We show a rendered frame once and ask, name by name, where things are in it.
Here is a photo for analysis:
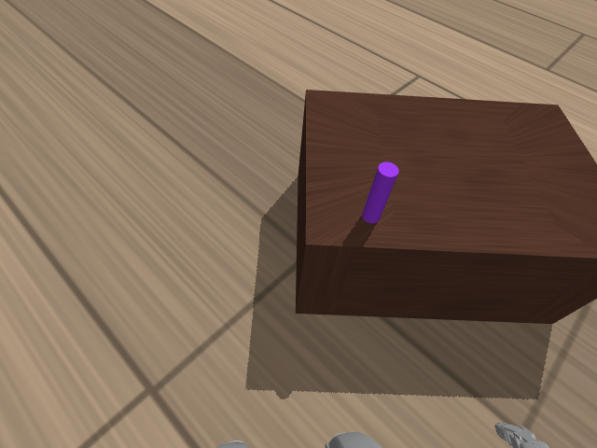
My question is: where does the right robot hand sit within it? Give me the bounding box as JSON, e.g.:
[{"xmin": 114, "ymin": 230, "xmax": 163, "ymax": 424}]
[{"xmin": 495, "ymin": 423, "xmax": 549, "ymax": 448}]

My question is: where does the can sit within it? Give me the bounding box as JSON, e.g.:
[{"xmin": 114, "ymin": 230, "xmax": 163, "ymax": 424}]
[{"xmin": 362, "ymin": 162, "xmax": 399, "ymax": 223}]

